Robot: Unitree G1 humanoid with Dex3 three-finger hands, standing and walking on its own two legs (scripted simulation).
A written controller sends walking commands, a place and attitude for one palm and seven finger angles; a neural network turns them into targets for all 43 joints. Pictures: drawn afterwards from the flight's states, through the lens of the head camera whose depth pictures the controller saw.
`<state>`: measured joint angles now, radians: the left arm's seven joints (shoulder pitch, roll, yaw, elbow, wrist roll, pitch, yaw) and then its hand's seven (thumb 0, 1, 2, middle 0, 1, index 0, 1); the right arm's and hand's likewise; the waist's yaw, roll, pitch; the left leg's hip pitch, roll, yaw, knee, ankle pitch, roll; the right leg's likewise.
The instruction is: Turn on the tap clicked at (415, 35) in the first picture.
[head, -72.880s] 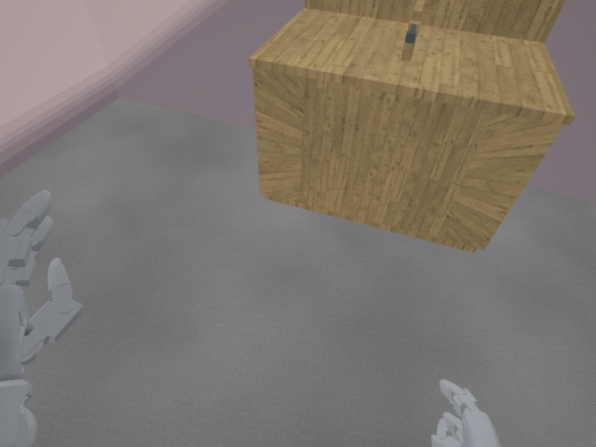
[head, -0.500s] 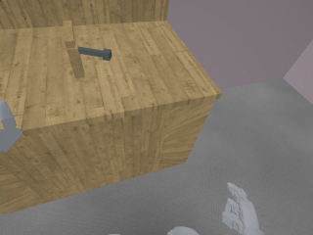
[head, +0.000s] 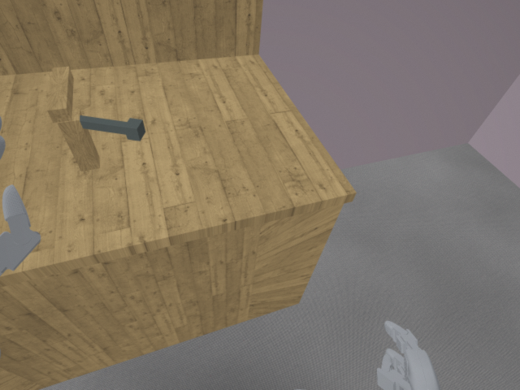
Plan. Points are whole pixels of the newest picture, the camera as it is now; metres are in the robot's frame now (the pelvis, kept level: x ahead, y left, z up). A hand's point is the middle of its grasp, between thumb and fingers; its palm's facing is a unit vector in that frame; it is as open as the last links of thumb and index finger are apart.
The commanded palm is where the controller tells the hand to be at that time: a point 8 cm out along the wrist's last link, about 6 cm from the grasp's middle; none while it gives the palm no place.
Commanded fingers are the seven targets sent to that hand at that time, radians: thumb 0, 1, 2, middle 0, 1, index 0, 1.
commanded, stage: shuffle to correct the standing spot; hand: left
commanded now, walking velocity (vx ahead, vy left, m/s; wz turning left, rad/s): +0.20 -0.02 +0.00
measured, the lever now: (135, 129) +0.52 +0.26 +0.09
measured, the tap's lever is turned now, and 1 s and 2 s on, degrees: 64 64 64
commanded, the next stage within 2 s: come to a stop and stand still in 0.26 s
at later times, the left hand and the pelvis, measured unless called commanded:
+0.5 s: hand (114, 176) +0.31 +0.20 +0.20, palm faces +0.43 -0.82 -0.39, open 7.4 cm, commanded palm +0.25 +0.24 +0.20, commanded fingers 0.00 0.90 0.90 -0.20 -0.30 -0.20 -0.30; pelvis +0.10 -0.04 +0.01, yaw +1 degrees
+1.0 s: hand (68, 149) +0.33 +0.26 +0.21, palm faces +0.51 -0.76 -0.40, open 7.4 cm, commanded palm +0.25 +0.24 +0.20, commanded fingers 0.00 0.90 0.90 -0.20 -0.30 -0.20 -0.30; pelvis +0.08 -0.04 +0.02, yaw -2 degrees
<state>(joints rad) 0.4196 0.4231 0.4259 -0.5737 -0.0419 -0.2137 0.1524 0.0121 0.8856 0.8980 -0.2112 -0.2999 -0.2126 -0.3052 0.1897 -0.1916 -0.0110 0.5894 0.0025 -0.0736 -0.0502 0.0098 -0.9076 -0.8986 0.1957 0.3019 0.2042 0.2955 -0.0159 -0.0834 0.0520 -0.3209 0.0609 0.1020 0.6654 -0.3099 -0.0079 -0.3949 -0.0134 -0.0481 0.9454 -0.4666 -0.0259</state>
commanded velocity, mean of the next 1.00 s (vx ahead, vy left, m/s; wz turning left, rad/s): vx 0.00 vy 0.01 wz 0.00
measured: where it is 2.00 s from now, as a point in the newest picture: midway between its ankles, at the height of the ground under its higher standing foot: outside the picture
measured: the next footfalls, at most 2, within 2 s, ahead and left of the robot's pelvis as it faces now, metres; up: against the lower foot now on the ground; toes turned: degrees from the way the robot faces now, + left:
right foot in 0.16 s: +0.12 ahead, -0.12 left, +0.00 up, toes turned -5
left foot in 0.50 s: +0.19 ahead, +0.09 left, +0.00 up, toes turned +5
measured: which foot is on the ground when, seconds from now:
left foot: down 0.00-0.16, up 0.18-0.48, down 0.50-1.00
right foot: up 0.00-0.14, down 0.16-1.00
